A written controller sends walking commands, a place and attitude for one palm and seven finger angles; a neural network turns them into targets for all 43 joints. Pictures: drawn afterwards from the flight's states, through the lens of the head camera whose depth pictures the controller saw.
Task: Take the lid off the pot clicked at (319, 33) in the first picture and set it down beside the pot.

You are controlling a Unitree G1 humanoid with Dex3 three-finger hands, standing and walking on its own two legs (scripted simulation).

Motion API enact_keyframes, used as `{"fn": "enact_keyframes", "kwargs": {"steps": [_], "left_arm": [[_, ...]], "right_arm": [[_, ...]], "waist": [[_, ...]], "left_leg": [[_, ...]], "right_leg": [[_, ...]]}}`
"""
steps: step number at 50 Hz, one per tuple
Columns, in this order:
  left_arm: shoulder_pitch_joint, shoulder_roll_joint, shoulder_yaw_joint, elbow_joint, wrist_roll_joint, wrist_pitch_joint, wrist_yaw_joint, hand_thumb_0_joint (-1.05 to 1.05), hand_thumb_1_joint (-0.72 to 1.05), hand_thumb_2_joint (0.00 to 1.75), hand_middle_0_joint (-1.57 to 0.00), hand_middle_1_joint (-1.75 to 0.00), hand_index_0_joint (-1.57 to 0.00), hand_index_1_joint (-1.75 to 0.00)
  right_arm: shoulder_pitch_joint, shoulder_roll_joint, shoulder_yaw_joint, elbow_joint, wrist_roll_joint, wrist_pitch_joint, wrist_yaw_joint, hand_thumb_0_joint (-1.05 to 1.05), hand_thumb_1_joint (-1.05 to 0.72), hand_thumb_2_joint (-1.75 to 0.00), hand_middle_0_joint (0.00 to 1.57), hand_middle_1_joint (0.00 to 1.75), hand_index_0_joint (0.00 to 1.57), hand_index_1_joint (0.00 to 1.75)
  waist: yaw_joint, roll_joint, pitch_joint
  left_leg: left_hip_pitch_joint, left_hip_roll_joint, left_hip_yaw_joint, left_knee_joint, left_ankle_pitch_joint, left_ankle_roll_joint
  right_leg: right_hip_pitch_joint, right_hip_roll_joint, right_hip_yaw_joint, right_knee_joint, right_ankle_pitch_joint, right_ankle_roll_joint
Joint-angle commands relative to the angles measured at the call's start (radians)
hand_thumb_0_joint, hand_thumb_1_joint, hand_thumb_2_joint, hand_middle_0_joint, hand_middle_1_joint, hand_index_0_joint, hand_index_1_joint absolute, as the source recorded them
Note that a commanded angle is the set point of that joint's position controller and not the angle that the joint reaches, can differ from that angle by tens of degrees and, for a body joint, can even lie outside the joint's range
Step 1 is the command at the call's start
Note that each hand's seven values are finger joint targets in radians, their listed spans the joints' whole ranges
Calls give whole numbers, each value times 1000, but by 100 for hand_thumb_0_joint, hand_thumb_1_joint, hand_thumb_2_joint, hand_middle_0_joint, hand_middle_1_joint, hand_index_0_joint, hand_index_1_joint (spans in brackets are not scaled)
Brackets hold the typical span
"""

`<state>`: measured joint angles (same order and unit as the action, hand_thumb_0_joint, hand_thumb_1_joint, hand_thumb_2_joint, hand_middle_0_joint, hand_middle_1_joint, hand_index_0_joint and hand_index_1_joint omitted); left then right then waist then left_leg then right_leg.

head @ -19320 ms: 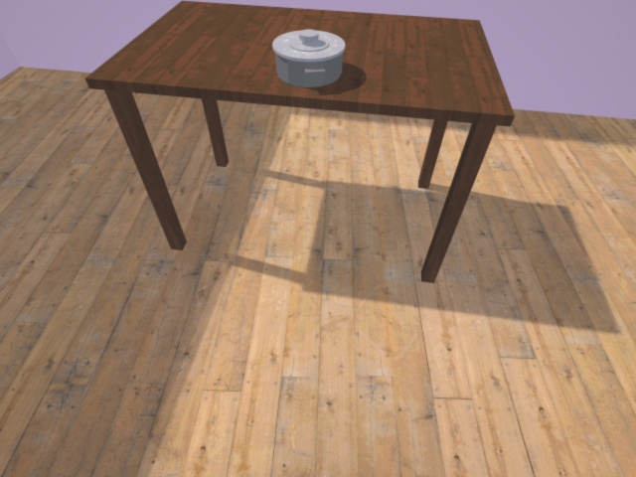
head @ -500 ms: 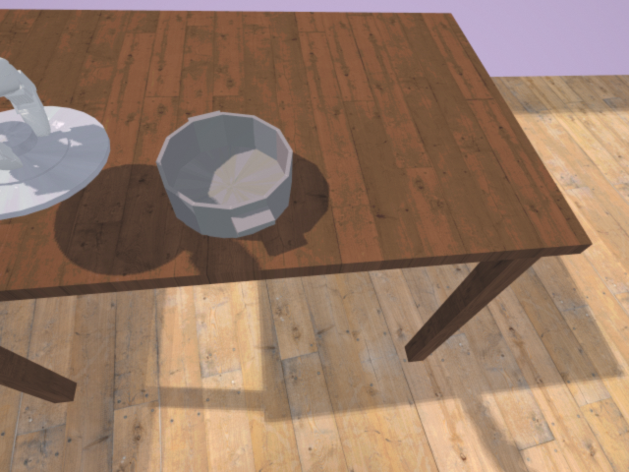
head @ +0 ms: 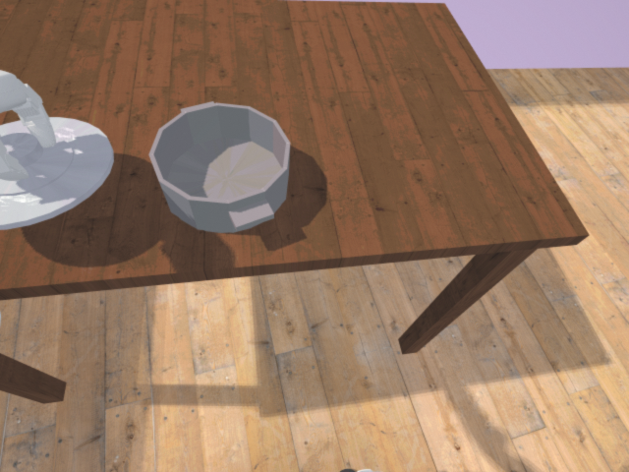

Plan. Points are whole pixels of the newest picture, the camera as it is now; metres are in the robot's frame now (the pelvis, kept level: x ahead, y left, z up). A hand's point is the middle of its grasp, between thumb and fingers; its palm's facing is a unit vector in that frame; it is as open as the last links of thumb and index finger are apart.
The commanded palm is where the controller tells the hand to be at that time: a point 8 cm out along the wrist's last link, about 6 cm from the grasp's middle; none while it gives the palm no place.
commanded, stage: lower the lid onto the table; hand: left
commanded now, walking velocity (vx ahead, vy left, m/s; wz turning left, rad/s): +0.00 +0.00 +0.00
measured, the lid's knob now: (15, 150) +0.50 +0.33 +0.10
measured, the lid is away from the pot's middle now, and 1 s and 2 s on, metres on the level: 0.24 0.25 0.25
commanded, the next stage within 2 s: open the fingers wide in 1.10 s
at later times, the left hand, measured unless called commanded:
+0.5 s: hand (17, 169) +0.47 +0.32 +0.09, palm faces -0.49 -0.16 -0.86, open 8.2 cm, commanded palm +0.54 +0.33 +0.16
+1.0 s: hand (19, 179) +0.48 +0.34 +0.07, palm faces -0.49 -0.17 -0.86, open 8.2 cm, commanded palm +0.54 +0.33 +0.13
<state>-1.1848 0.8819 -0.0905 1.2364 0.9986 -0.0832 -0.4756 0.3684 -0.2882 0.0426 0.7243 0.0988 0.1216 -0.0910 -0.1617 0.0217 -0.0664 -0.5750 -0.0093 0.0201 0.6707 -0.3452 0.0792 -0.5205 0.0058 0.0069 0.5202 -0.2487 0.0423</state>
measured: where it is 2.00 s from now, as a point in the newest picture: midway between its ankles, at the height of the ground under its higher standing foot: outside the picture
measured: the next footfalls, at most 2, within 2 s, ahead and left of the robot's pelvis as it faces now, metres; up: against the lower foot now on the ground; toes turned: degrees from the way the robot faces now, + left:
none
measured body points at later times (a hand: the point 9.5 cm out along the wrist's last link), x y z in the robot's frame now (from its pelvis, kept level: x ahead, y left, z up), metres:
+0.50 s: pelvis +0.00 -0.01 -0.01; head +0.10 +0.02 +0.43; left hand +0.50 +0.33 +0.14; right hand -0.03 -0.29 -0.12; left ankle -0.02 +0.06 -0.72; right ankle -0.01 -0.16 -0.72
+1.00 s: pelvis -0.01 +0.00 -0.02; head +0.11 +0.03 +0.41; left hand +0.50 +0.34 +0.12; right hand -0.04 -0.28 -0.13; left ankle -0.02 +0.06 -0.72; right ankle -0.01 -0.16 -0.72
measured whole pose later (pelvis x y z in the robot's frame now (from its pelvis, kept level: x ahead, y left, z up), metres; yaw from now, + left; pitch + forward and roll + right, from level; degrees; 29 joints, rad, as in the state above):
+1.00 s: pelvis -0.01 +0.00 -0.02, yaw -1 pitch +19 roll -5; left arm -1.19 0.95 -0.05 1.28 1.03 -0.12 -0.43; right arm 0.36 -0.28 0.07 0.72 0.10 0.16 -0.12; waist -0.20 0.03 -0.09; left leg -0.78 0.02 0.01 0.86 -0.41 0.07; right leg -0.72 0.04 -0.01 0.69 -0.31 0.04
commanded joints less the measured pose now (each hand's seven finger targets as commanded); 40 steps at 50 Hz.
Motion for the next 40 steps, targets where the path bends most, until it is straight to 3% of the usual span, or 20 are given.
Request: {"fn": "enact_keyframes", "kwargs": {"steps": [1, 4, 6, 8, 9, 12, 14, 18, 19, 20, 23, 24, 25, 29, 30, 33, 35, 38, 39, 40], "left_arm": [[-588, 327, 87, -297, 4, -7, 64, 0, 60, 99, -78, -105, -79, -105], [-511, 274, 60, -212, -9, -5, 59, 0, 60, 99, -78, -105, -79, -105], [-525, 293, 62, -189, -2, 3, 63, 0, 60, 99, -78, -105, -79, -105], [-550, 283, 48, -214, 2, 1, 66, 0, 60, 99, -78, -105, -79, -105], [-557, 289, 53, -252, -1, -8, 67, 0, 60, 99, -78, -105, -79, -105], [-557, 370, 119, -268, 9, -13, 76, 0, 60, 99, -78, -105, -79, -105], [-541, 328, 91, -270, -3, -17, 73, 0, 60, 99, -78, -105, -79, -105], [-502, 308, 66, -163, 14, 0, 80, 0, 60, 99, -78, -105, -79, -105], [-491, 302, 63, -185, 9, -8, 78, 0, 60, 99, -78, -105, -79, -105], [-538, 345, 87, -230, 20, -8, 85, 0, 60, 99, -78, -105, -79, -105], [-524, 329, 72, -198, 17, -10, 81, 0, 60, 99, -78, -105, -79, -105], [-517, 325, 73, -226, 0, -20, 76, 0, 60, 99, -78, -105, -79, -105], [-532, 367, 101, -233, 10, -20, 82, 0, 60, 99, -78, -105, -79, -105], [-478, 345, 82, -203, -1, -33, 76, 0, 60, 99, -78, -105, -79, -105], [-517, 396, 115, -228, 10, -30, 83, 0, 60, 99, -78, -105, -79, -105], [-472, 389, 106, -180, 16, -29, 87, 0, 60, 99, -78, -105, -79, -105], [-520, 407, 117, -250, 21, -37, 94, 0, 60, 99, -78, -105, -79, -105], [-493, 382, 106, -202, 18, -34, 90, 0, 60, 99, -78, -105, -79, -105], [-471, 367, 102, -204, 4, -42, 85, 0, 60, 99, -78, -105, -79, -105], [-495, 395, 115, -212, 17, -37, 89, 0, 60, 99, -78, -105, -79, -105]], "right_arm": [[141, -200, -74, -42, -8, -6, -20, 0, -90, -90, 20, 30, 20, 30], [147, -201, -72, -31, -4, -8, -20, 0, -90, -90, 20, 30, 20, 30], [149, -205, -71, -30, -3, 1, -21, 0, -90, -90, 20, 30, 20, 30], [150, -205, -70, -24, -1, 2, -23, 0, -90, -90, 20, 30, 20, 30], [140, -206, -68, -29, -2, 2, -27, 0, -90, -90, 20, 30, 20, 30], [157, -200, -71, -32, -8, 6, -29, 0, -90, -90, 20, 30, 20, 30], [147, -196, -68, -33, -4, 5, -31, 0, -90, -90, 20, 30, 20, 30], [152, -201, -62, -30, -1, 14, -28, 0, -90, -90, 20, 30, 20, 30], [138, -201, -59, -35, 3, 14, -32, 0, -90, -90, 20, 30, 20, 30], [148, -203, -65, -30, -4, 17, -31, 0, -90, -90, 20, 30, 20, 30], [153, -200, -61, -33, 0, 16, -37, 0, -90, -90, 20, 30, 20, 30], [141, -198, -56, -35, 4, 13, -44, 0, -90, -90, 20, 30, 20, 30], [151, -201, -61, -32, -1, 16, -43, 0, -90, -90, 20, 30, 20, 30], [144, -195, -50, -30, 6, 12, -51, 0, -90, -90, 20, 30, 20, 30], [150, -202, -55, -26, 0, 17, -49, 0, -90, -90, 20, 30, 20, 30], [151, -198, -50, -30, 4, 18, -51, 0, -90, -90, 20, 30, 20, 30], [150, -196, -52, -29, -1, 19, -53, 0, -90, -90, 20, 30, 20, 30], [160, -199, -54, -24, 0, 20, -53, 0, -90, -90, 20, 30, 20, 30], [152, -193, -48, -25, 4, 16, -56, 0, -90, -90, 20, 30, 20, 30], [160, -199, -54, -23, -2, 23, -54, 0, -90, -90, 20, 30, 20, 30]], "waist": [[4, 255, -505], [-3, 198, -442], [-12, 156, -433], [-14, 202, -426], [-2, 236, -460], [-2, 226, -518], [-1, 253, -508], [-17, 192, -404], [-8, 198, -422], [-11, 241, -480], [-23, 208, -460], [-16, 218, -482], [-19, 231, -508], [-21, 221, -463], [-20, 223, -490], [-28, 195, -447], [-15, 301, -525], [-32, 247, -483], [-25, 246, -487], [-26, 248, -506]], "left_leg": [[520, 24, -80, -13, 708, -50], [487, 26, -73, -5, 697, -47], [410, 16, -62, -8, 559, -30], [420, 21, -66, -9, 550, -35], [458, 25, -69, 3, 638, -46], [460, 22, -69, 27, 673, -44], [472, 24, -68, 32, 734, -54], [357, 18, -59, 26, 545, -35], [364, 19, -55, 29, 578, -38], [394, 25, -56, 38, 577, -38], [348, 19, -52, 42, 509, -27], [368, 23, -50, 48, 563, -30], [381, 27, -54, 56, 558, -30], [342, 23, -48, 67, 569, -30], [341, 28, -54, 66, 536, -31], [278, 20, -40, 75, 472, -19], [352, 27, -49, 86, 563, -35], [328, 29, -55, 94, 547, -33], [335, 29, -52, 98, 596, -35], [337, 32, -59, 100, 580, -39]], "right_leg": [[-30, 73, -68, 4, 254, -66], [-65, 76, -78, 6, 242, -63], [-47, 74, -67, 11, 215, -58], [-72, 74, -72, 17, 198, -64], [-74, 76, -74, 28, 221, -68], [-40, 77, -65, 37, 259, -60], [-60, 80, -72, 44, 269, -62], [-95, 80, -71, 45, 196, -61], [-87, 80, -74, 54, 205, -64], [-84, 79, -63, 57, 210, -60], [-83, 80, -65, 62, 199, -58], [-77, 80, -69, 71, 215, -59], [-87, 80, -62, 73, 210, -54], [-100, 84, -72, 86, 211, -55], [-96, 83, -61, 85, 198, -52], [-93, 82, -60, 91, 200, -53], [-109, 84, -57, 102, 206, -56], [-140, 85, -65, 103, 195, -54], [-137, 88, -73, 112, 204, -53], [-141, 88, -67, 112, 195, -51]]}}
